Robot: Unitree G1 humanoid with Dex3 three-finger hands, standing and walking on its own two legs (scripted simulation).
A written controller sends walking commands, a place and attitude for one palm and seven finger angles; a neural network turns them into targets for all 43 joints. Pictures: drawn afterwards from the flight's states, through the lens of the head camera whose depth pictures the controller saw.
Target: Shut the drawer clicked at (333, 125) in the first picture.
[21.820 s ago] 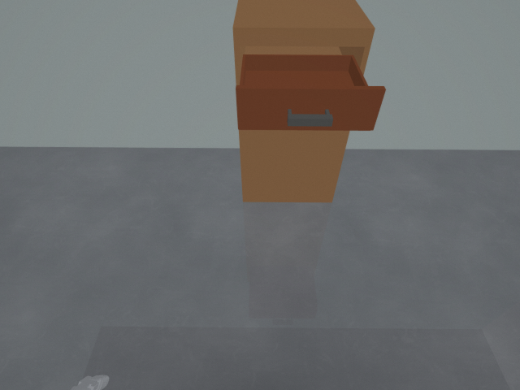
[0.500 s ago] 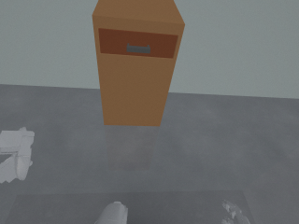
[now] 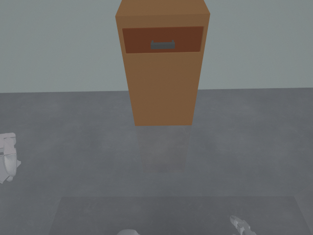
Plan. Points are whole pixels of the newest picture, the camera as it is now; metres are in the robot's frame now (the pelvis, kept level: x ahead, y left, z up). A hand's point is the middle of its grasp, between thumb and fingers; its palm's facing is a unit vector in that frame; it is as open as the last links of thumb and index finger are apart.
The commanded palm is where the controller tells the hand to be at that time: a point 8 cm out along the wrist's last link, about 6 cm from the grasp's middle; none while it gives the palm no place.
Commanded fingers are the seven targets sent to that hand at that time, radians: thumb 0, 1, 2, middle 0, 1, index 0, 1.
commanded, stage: stop stepping back and stand still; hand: left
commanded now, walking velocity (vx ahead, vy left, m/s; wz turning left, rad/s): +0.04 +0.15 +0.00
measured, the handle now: (162, 43) +1.04 +0.04 -0.02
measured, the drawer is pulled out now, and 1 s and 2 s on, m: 0.00 0.00 0.00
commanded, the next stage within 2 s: let the arm hang, fingers relaxed in 1.14 s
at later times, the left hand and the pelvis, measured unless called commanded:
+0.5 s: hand (30, 151) +0.23 +0.26 +0.17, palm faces +0.35 -0.79 -0.50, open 3.2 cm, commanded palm +0.17 +0.30 +0.19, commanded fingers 0.00 0.90 0.90 -1.40 -1.60 -1.40 -1.60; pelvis +0.04 +0.02 +0.01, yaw +0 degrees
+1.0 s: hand (21, 160) +0.21 +0.27 +0.17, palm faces +0.35 -0.82 -0.46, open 3.2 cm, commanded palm +0.16 +0.31 +0.19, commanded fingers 0.00 0.90 0.90 -1.40 -1.60 -1.40 -1.60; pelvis +0.02 +0.03 +0.02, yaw -1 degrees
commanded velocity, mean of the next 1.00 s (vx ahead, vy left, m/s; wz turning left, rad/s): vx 0.00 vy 0.01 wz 0.00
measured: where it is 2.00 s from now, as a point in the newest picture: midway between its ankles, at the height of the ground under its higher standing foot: outside the picture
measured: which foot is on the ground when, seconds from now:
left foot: up 0.00-0.14, down 0.16-1.00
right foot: down 0.00-1.00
